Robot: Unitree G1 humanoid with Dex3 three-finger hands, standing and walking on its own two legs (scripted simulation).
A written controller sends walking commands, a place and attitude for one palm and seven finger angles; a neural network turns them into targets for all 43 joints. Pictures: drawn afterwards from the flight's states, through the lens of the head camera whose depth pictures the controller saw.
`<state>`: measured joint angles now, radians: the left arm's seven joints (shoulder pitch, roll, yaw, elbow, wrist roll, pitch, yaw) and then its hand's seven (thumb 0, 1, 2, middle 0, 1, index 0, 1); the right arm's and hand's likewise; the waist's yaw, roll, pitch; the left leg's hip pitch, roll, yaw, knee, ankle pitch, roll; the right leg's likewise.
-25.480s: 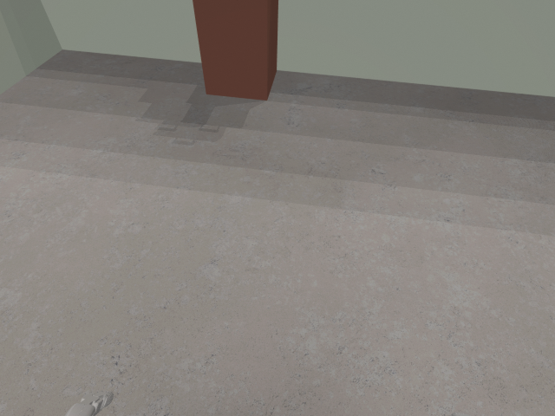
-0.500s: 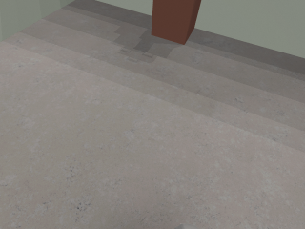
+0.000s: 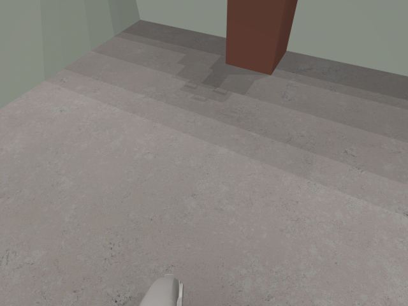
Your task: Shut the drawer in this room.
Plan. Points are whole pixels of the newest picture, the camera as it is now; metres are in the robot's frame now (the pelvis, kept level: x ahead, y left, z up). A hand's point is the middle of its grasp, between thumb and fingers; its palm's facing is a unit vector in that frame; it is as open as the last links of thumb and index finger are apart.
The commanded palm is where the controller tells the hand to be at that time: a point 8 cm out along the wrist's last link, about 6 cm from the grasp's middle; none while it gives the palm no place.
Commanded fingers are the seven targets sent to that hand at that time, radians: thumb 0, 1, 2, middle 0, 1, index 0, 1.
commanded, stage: turn or walk to find it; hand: left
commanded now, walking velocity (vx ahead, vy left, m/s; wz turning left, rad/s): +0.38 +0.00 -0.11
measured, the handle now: out of the picture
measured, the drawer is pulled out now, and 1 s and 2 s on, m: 0.24 0.24 0.24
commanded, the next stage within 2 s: stand and wait in 1.20 s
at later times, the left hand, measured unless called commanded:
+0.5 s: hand (129, 238) +0.30 +0.24 -0.18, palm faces -0.02 -0.98 -0.18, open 7.4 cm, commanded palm none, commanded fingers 0.00 0.90 0.90 -0.20 -0.30 -0.20 -0.30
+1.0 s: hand (167, 173) +0.51 +0.17 -0.17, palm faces -0.06 -0.97 -0.25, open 7.0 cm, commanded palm none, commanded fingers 0.00 0.90 0.90 -0.20 -0.30 -0.20 -0.30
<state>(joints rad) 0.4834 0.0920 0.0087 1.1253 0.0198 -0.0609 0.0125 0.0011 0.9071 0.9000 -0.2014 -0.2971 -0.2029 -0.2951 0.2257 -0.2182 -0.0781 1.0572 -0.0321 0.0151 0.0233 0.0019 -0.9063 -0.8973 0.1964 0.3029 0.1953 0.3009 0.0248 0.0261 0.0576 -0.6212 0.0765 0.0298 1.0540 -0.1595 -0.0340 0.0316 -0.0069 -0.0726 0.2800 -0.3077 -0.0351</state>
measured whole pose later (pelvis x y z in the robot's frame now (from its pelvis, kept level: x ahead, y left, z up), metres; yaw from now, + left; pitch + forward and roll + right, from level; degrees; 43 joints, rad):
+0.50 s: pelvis +0.22 +0.06 -0.01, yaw -6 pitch -2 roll +1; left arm 0.21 0.20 0.07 1.03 0.04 -0.01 0.00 0.00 0.91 0.90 -0.20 -0.30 -0.20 -0.29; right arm 0.25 -0.17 -0.06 1.07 -0.01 -0.10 -0.02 -0.04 -0.95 -0.90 0.20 0.30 0.20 0.30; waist 0.02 -0.05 0.01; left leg -0.11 -0.03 0.23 0.41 -0.28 0.09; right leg -0.65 -0.13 -0.03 1.20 -0.17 0.02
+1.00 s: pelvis +0.42 -0.02 -0.01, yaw -6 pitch -2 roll +1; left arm 0.20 0.18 0.07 1.04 0.01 -0.07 0.02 -0.04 0.96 0.90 -0.21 -0.30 -0.21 -0.30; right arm 0.33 -0.15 -0.06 1.11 -0.03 -0.01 0.00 0.00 -0.91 -0.90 0.20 0.30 0.20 0.30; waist -0.02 0.02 0.09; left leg -0.50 0.12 0.03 1.21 -0.28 -0.01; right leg -0.24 -0.01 -0.17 0.48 -0.20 -0.08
